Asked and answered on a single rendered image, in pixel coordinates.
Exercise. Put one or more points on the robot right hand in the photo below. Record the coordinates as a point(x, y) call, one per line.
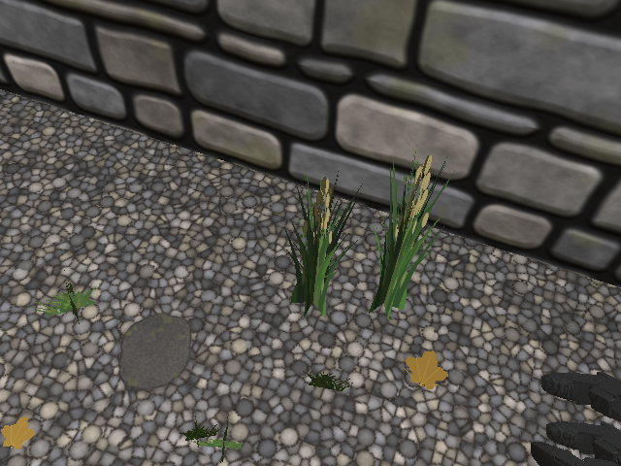
point(603, 393)

